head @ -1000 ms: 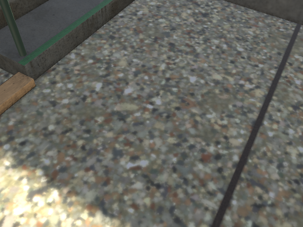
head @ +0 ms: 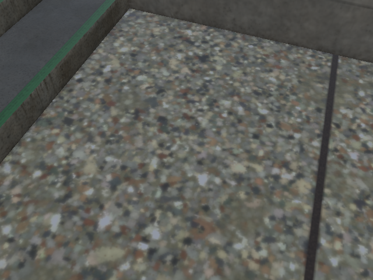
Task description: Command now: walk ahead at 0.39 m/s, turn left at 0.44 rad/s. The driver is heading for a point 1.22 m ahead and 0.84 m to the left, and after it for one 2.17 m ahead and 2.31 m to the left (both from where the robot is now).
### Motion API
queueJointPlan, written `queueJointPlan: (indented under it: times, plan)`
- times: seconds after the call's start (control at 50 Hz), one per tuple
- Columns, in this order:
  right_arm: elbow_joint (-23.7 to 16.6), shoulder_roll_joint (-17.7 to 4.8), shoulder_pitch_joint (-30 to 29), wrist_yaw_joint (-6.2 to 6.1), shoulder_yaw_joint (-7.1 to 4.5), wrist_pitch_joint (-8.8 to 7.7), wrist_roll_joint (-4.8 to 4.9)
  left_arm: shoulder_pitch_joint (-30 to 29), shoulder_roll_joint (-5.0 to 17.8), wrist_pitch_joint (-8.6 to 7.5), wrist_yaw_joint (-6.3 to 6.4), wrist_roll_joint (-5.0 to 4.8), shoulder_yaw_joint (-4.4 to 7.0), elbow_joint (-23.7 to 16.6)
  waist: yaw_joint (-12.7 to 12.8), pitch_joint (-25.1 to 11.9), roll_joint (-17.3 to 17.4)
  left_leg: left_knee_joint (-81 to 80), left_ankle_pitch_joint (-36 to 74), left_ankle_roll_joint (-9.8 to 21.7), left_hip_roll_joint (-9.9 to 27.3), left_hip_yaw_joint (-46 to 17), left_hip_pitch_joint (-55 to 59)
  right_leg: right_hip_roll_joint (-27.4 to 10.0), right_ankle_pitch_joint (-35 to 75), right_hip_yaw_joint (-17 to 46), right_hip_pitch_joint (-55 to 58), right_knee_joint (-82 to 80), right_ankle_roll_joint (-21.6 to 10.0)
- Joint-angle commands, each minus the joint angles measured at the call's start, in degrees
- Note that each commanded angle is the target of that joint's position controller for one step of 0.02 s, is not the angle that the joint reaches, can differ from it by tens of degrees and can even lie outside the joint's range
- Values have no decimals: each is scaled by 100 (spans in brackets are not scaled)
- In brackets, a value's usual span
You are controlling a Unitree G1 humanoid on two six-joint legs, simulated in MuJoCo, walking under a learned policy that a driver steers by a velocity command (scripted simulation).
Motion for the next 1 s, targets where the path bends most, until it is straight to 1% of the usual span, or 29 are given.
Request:
queueJointPlan:
  times: [0.02, 0.06, 0.12, 0.16, 0.22, 0.28, 0.3, 0.32, 0.34, 0.36, 0.38, 0.4, 0.42, 0.46, 0.5, 0.56, 0.64, 0.68, 0.72, 0.74, 0.76, 0.78, 0.8, 0.82, 0.84, 0.86, 0.9, 0.94, 1.0]
  plan:
    - [-434, -780, -53, -84, -202, -21, -50, -134, 596, -72, 69, 107, 187, -566, 138, -398, 502, -1162, 2629, 1116, 1477, -1873, 1083, -337, 183, 150, -1079, -318, 232]
    - [-369, -935, -19, -159, -260, 4, -32, -119, 462, 25, 134, 114, 150, -545, 199, -473, 455, -1038, 3767, 1080, 1284, -1387, 767, -177, 442, 2, -907, -812, 432]
    - [-235, -1022, 140, -286, -313, 153, 82, -550, 299, 95, 173, 95, 91, -615, 58, -656, 561, -796, 3691, 747, 941, -1106, 564, 99, 1412, -44, -547, -1851, 542]
    - [-170, -997, 271, -371, -321, 279, 118, -932, 276, 106, 138, 41, 79, -691, -85, -731, 665, -656, 3234, 550, 866, -1241, 618, 264, 1918, 12, -365, -2493, 534]
    - [-143, -969, 383, -445, -334, 417, 109, -1327, 354, 83, 67, 12, 103, -781, -200, -714, 733, -369, 2567, 449, 948, -1755, 954, 409, 1969, 197, -306, -3178, 475]
    - [-273, -900, 156, -475, -336, 468, 73, -1092, 549, -3, 33, 34, 198, -707, -14, -677, 873, 148, 2187, 351, 988, -2339, 1314, 362, 1754, 385, -20, -3785, 257]
    - [-354, -837, -28, -466, -314, 469, 83, -840, 565, -52, 45, 57, 219, -642, 179, -729, 852, 497, 1970, 219, 797, -2311, 1226, 258, 2325, 318, 494, -4304, 119]
    - [-481, -608, -29, -438, -237, 441, 17, -526, 798, -78, 94, 146, 273, -625, 252, -1189, 478, 1357, 1272, 3, 475, -2035, 758, -452, 3545, 756, 1661, -4267, -213]
    - [-440, -262, 798, -408, -147, 406, -68, -471, 1031, -9, 160, 252, 281, -702, -156, -1688, -903, 2669, -2331, -351, -288, -1384, -470, -1815, 6167, 2063, 3227, -3849, -1037]
    - [-409, -664, 1265, -371, -173, 408, 30, -136, 887, 119, 152, 157, 306, -578, -138, -2175, -1630, 3772, -3393, -571, -234, -953, -1239, -2750, 5397, 3434, 3602, -4019, -1818]
    - [-256, -1118, 1079, -373, -320, 480, 62, -341, 584, 180, 160, 38, 237, -695, -37, -1716, -795, 4347, -2970, -793, 94, -927, -1426, -2412, 4334, 3073, 3122, -4132, -1690]
    - [-292, -1219, 622, -397, -382, 587, 84, -523, 413, 254, 180, 48, 184, -740, 45, -1283, -413, 4595, -2499, -930, 224, -729, -1555, -1987, 3637, 2312, 2675, -4180, -1392]
    - [-317, -1150, 441, -427, -393, 699, 92, -725, 359, 320, 190, 64, 146, -773, 20, -985, -270, 4619, -2221, -1007, 329, -635, -1535, -1699, 3093, 1845, 2165, -4340, -1241]
    - [-424, -857, 352, -431, -340, 792, 103, -990, 492, 399, 216, 119, 170, -740, -83, -553, -524, 4318, -1785, -1044, 458, -323, -1198, -1271, 2507, 1086, 1283, -4700, -1151]
    - [-483, -606, 335, -428, -280, 774, 99, -962, 500, 427, 235, 140, 198, -666, -47, -602, -738, 3824, -1638, -1056, 485, -89, -1039, -1176, 2565, 685, 1274, -4823, -1231]
    - [-628, -544, 74, -387, -238, 734, 45, -932, 618, 456, 266, 99, 263, -582, 58, -840, -719, 3119, -1453, -1008, 734, -31, -849, -1446, 2675, 491, 1508, -4844, -1396]
    - [-725, -612, -62, -271, -235, 732, 42, -1018, 815, 519, 233, 36, 344, -502, 102, -860, -803, 2179, -1178, -808, 813, 198, -243, -1586, 2182, 190, 1368, -4890, -1350]
    - [-753, -668, -40, -212, -263, 742, 41, -997, 880, 536, 208, -24, 369, -436, 72, -817, -822, 1658, -1085, -657, 786, 301, -19, -1666, 1990, 119, 1400, -4779, -1249]
    - [-644, -659, 276, -161, -308, 737, 26, -1054, 882, 564, 209, -129, 378, -364, -150, -816, -723, 623, -505, -394, 614, 517, 585, -1591, 1725, -121, 1236, -4380, -937]
    - [-556, -757, 489, -172, -366, 734, 4, -846, 737, 582, 208, -155, 356, -251, -183, -761, -499, 141, -236, -198, 519, 406, 1030, -1401, 1270, -364, 902, -3935, -594]
    - [-536, -1152, 715, -242, -488, 729, 6, -631, 426, 606, 161, -69, 293, -198, -130, -557, 710, -678, 73, 238, 1324, -951, 1570, -852, -50, -995, -132, -2658, -11]
    - [-702, -1763, 697, -303, -590, 708, 31, -951, 301, 568, 150, 117, 243, -577, -110, -312, 1982, -1007, -274, 1207, 2504, -2951, 1754, 94, -1631, -1024, -1801, -1327, 394]
    - [-714, -1643, 815, -258, -571, 538, -164, -1547, 569, 465, 165, 34, 337, -725, -532, -441, 1447, -1519, -1966, 1516, 2548, -3500, 1406, 54, -1406, -14, -2040, -574, 240]
    - [-682, -1402, 573, -250, -485, 395, -165, -1572, 741, 406, 138, -105, 412, -719, -334, -198, 1226, -1735, -3066, 1212, 2340, -3258, 1346, -127, -743, 200, -2193, -510, 52]
    - [-686, -1238, 270, -272, -431, 320, -75, -1351, 796, 369, 137, -119, 470, -560, -128, -62, 1116, -1720, -3005, 934, 2168, -2956, 1316, -210, -222, 185, -2199, -587, 21]
    - [-682, -1050, 168, -299, -357, 287, -10, -1227, 813, 340, 140, -45, 488, -434, -86, -94, 1124, -1707, -2726, 784, 2009, -2690, 1362, -253, 157, 194, -2105, -696, 67]
    - [-660, -913, 251, -345, -289, 254, -24, -1131, 674, 244, 72, -8, 472, -355, -9, -203, 1030, -1737, -2228, 658, 1700, -2303, 1306, -135, 830, 82, -1717, -844, 154]
    - [-606, -907, 442, -376, -289, 202, -34, -1218, 571, 156, 23, -36, 444, -320, -63, -217, 933, -1732, -1683, 645, 1581, -2075, 1409, -51, 1273, 40, -1573, -1317, 224]
    - [-514, -1023, 626, -398, -338, 172, 23, -1464, 446, 74, -17, -57, 380, -349, -176, -92, 1019, -1677, -1296, 649, 1447, -1898, 1308, 69, 1518, 47, -1209, -2299, 342]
